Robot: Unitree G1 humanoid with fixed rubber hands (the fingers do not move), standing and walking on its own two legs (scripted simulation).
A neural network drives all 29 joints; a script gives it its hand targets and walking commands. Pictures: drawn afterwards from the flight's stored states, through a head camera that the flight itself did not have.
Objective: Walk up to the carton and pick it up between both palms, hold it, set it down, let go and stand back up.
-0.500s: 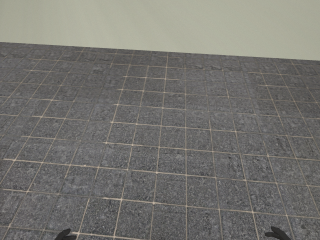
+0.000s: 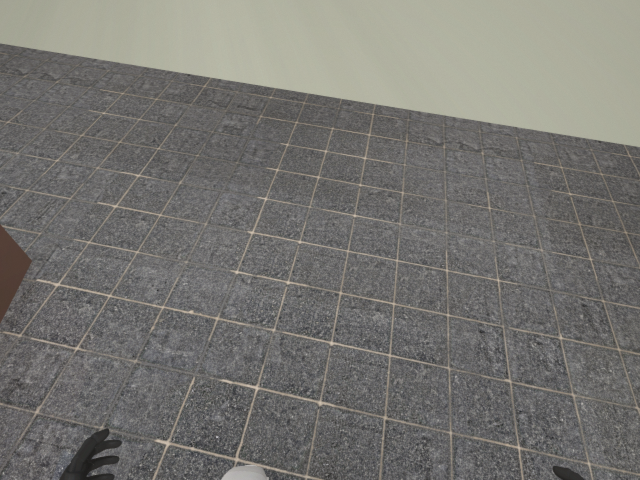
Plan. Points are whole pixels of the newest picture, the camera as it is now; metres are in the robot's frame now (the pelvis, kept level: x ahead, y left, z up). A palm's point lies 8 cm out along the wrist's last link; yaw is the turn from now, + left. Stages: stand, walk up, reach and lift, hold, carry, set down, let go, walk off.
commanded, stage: walk up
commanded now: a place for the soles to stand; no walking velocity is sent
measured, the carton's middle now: out of the picture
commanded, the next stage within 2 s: none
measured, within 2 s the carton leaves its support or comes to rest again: neither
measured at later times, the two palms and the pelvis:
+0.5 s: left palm out of the picture +0.11 +0.42 -0.09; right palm (472, 380) +0.26 -0.21 -0.08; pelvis +0.09 +0.07 +0.01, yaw +22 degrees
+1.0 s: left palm out of the picture +0.13 +0.47 -0.10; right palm (360, 261) +0.48 -0.07 -0.10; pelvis +0.23 +0.15 -0.01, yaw +36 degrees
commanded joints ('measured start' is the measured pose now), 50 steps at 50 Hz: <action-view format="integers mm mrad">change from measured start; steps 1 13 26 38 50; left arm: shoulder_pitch -134 20 173 134 -37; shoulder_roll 339 218 331 267 223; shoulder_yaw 70 16 54 26 -19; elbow -124 -149 -120 -149 -244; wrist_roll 25 -14 -17 -15 -14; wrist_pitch -23 -16 -69 -52 -53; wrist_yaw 11 6 40 40 1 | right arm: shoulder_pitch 140 41 17 -28 175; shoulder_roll -161 -206 -97 -98 -250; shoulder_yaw -94 -96 -58 -53 -90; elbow -148 -206 -232 -200 -153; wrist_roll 7 20 20 40 58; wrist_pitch -1 -36 -19 -13 -17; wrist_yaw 26 -20 5 20 -42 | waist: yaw -103 -31 68 27 -127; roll -116 235 -108 -96 191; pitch -76 -109 -144 101 -45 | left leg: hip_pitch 40 409 -262 -84 452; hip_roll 72 39 -183 3 193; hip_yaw -31 -455 -222 64 -541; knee -38 -530 -155 -94 -489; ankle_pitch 43 318 -160 205 342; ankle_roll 4 148 21 3 382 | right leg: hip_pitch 18 -347 434 152 -492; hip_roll -265 123 -224 -115 70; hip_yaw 38 97 430 -90 149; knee -99 410 -260 -169 811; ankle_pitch -6 -158 -157 592 -421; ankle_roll -162 2 -74 126 48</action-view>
